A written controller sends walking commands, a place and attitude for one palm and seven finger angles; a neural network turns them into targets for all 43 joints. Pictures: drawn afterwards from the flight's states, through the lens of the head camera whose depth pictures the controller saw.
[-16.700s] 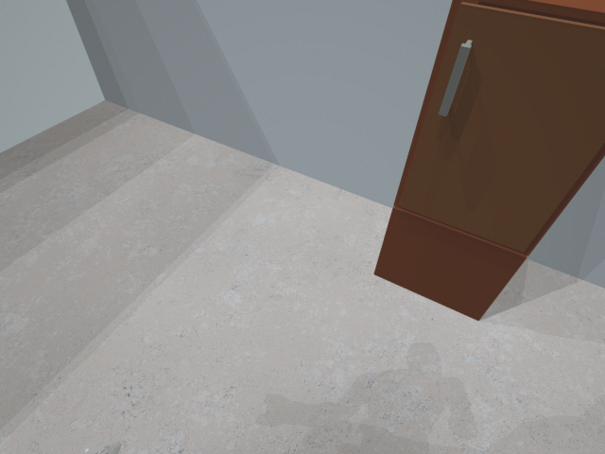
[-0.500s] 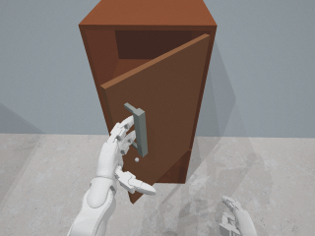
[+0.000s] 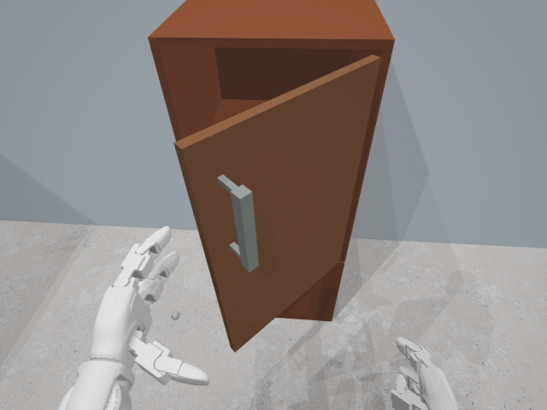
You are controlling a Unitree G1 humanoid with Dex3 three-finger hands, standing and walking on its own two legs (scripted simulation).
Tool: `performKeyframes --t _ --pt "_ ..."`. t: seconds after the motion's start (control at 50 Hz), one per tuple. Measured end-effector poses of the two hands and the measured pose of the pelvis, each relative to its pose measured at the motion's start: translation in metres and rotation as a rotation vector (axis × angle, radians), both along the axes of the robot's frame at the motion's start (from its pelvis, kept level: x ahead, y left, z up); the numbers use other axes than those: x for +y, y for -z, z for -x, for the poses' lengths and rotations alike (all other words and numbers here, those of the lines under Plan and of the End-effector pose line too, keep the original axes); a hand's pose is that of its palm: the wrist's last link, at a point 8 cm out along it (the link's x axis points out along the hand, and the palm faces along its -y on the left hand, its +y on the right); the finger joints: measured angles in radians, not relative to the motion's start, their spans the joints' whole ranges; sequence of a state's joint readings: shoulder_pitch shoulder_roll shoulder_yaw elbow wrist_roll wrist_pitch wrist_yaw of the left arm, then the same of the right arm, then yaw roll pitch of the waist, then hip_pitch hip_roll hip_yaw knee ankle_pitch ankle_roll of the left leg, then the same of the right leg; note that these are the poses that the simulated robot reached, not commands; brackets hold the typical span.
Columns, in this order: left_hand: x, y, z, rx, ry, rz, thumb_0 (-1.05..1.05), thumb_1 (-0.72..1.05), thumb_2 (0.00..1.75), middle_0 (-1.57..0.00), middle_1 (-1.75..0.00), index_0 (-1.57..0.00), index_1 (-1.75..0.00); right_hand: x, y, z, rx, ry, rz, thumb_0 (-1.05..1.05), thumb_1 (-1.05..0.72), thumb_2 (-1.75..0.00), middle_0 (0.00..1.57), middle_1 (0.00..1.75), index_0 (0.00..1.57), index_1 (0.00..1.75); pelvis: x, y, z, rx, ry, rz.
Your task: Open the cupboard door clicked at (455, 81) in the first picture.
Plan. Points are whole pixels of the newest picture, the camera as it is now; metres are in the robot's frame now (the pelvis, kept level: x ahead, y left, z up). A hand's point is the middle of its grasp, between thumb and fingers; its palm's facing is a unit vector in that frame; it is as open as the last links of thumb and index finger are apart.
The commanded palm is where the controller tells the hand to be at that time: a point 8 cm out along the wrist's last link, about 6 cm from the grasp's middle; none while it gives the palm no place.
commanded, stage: draw the hand back to the body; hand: left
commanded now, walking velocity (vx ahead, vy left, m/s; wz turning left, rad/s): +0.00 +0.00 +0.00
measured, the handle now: (238, 225) +0.34 +0.09 +0.12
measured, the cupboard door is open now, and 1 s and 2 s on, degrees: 47 47 47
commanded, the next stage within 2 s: step back with the hand held close in 1.62 s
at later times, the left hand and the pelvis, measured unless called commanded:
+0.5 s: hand (133, 315) +0.19 +0.18 +0.13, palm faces +0.01 -1.00 -0.05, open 16.3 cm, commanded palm +0.16 +0.24 +0.14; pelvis -0.01 +0.02 +0.00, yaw +0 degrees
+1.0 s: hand (58, 291) +0.20 +0.26 +0.15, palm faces +0.34 -0.88 -0.34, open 12.0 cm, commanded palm +0.15 +0.31 +0.17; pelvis +0.00 +0.04 +0.02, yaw -1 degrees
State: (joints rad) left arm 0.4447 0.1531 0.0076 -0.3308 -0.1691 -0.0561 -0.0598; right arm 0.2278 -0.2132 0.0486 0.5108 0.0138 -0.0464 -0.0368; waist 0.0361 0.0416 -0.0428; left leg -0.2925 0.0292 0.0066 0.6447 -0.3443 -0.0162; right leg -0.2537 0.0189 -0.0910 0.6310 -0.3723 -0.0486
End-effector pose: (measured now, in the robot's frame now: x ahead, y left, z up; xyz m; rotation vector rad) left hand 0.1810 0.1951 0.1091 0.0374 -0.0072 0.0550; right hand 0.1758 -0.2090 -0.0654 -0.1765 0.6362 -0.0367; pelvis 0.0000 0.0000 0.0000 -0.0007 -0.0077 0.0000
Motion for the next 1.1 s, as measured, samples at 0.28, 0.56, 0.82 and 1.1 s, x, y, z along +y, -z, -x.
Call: performKeyframes --t 0.28,0.56,0.82,1.1 --pt "0.011 -0.012 -0.003 -0.04 0.048 -0.014 -0.01 -0.5 0.3 -0.16 -0.3 -0.15 -0.3 0.003 0.001 0.022 -0.045 0.033 0.002 0.01 -0.9 -0.9 0.2 0.3 0.2 0.3 0.006 0.001 0.013 -0.005 0.007 0.004" --pt "0.046 -0.026 0.016 -0.035 0.046 -0.017 -0.01 -0.47 0.32 -0.15 -0.3 -0.15 -0.3 0.025 -0.014 0.008 -0.118 -0.01 0.016 0.01 -0.9 -0.9 0.2 0.3 0.21 0.3 0.023 -0.003 0.015 -0.029 -0.004 0.017" --pt "0.089 -0.045 0.028 -0.073 -0.223 -0.262 -0.01 -0.13 0.46 -0.17 -0.3 -0.16 -0.3 0.044 -0.016 0.004 -0.032 -0.045 0.055 0.01 -0.9 -0.9 0.2 0.3 0.21 0.3 0.036 -0.016 0.009 -0.062 0.011 0.017" --pt "0.118 -0.069 0.015 -0.122 -0.303 -0.369 0.0 0.35 0.67 -0.19 -0.3 -0.18 -0.3 0.038 -0.009 0.001 0.033 0.001 0.05 0.01 -0.9 -0.9 0.2 0.3 0.21 0.3 0.041 -0.02 -0.005 -0.069 0.027 0.012"
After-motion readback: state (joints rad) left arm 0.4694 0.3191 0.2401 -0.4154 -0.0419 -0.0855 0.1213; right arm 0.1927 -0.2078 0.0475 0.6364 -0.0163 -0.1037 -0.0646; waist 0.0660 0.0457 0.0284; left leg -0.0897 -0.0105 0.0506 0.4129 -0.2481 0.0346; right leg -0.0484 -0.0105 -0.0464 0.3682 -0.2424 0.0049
